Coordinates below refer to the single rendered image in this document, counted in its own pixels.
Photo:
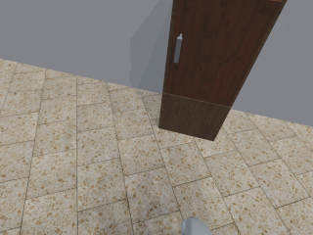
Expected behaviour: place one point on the cupboard door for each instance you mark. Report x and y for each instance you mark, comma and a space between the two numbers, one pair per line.
219, 41

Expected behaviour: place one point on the handle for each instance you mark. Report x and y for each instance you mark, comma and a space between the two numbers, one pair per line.
178, 49

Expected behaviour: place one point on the right robot thigh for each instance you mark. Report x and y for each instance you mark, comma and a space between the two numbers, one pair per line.
194, 226

